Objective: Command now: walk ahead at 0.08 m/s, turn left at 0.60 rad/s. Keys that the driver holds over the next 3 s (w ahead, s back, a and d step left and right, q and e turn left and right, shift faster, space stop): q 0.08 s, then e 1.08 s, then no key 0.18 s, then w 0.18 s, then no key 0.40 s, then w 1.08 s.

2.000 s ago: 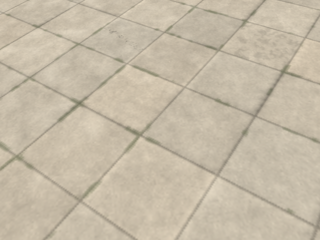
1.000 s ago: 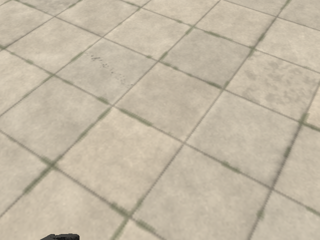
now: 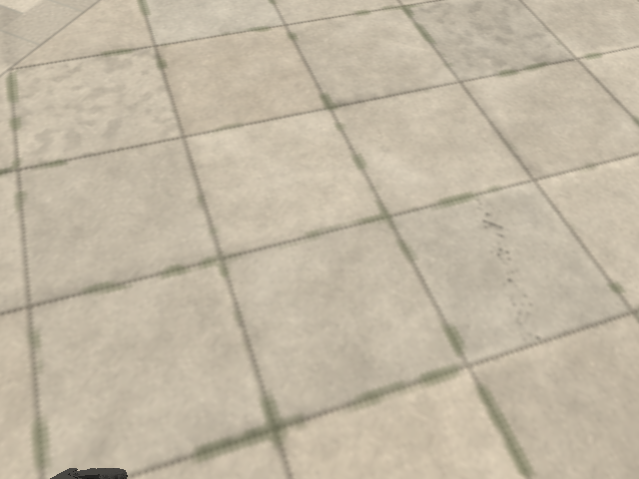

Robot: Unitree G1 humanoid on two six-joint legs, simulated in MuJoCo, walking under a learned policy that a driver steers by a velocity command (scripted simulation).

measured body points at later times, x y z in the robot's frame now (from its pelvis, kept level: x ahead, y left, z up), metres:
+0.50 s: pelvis +0.05 -0.01 +0.00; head +0.09 +0.00 +0.45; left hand +0.18 +0.27 -0.12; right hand +0.18 -0.29 -0.11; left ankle +0.03 +0.11 -0.74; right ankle +0.09 -0.14 -0.72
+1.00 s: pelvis +0.05 -0.06 +0.00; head +0.08 -0.10 +0.45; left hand +0.29 +0.16 -0.08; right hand +0.09 -0.39 -0.11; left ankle +0.08 +0.09 -0.66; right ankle +0.04 -0.15 -0.74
